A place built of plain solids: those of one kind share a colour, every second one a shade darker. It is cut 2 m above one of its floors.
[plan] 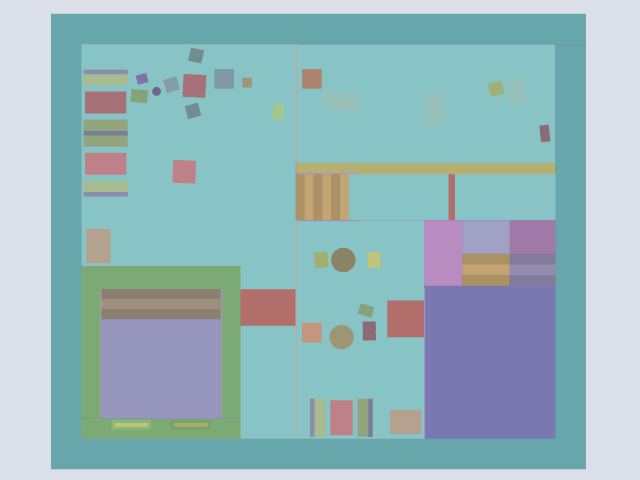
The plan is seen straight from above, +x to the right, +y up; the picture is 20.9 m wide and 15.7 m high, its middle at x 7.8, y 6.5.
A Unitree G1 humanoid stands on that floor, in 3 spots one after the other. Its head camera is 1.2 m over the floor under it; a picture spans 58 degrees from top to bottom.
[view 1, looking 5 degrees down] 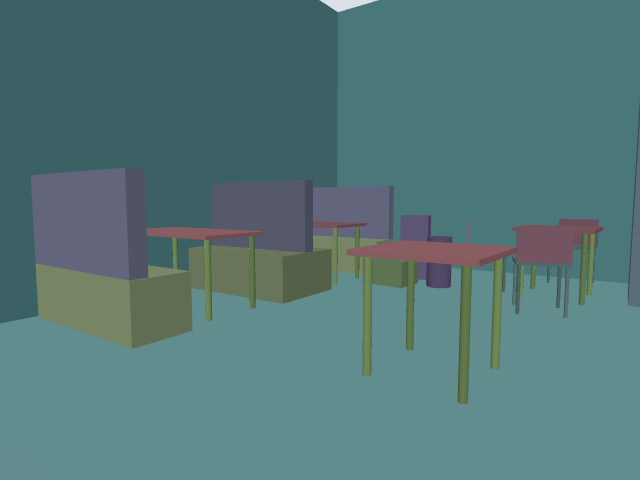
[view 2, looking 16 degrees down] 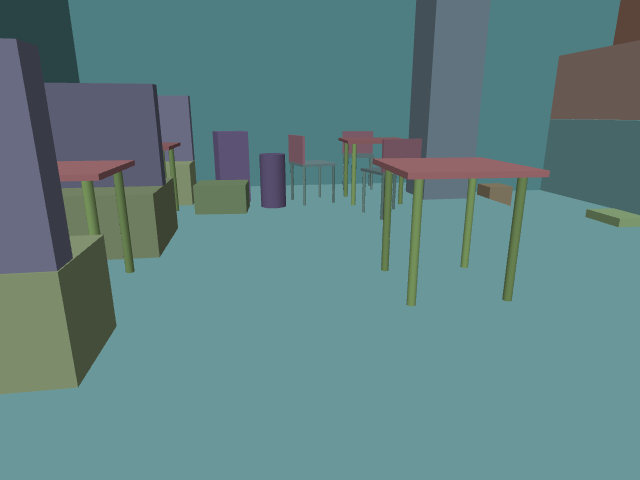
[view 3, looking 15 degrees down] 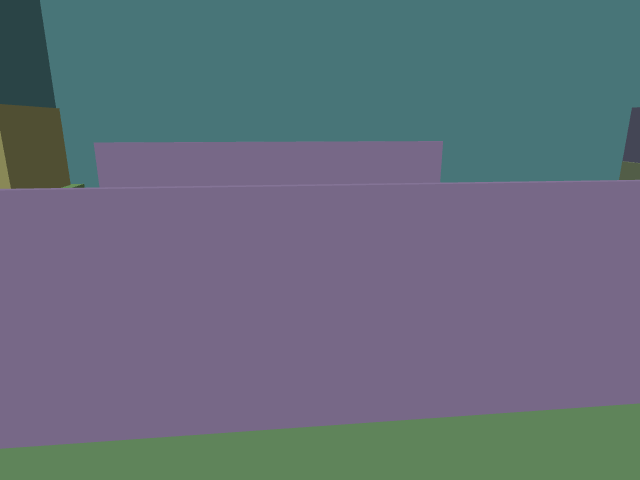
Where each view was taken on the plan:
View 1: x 4.26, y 6.27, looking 125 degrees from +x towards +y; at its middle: bench_seat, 6.47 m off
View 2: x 2.21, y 6.33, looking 81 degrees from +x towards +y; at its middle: floor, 3.70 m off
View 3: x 6.10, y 2.75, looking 174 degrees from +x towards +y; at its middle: rail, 1.57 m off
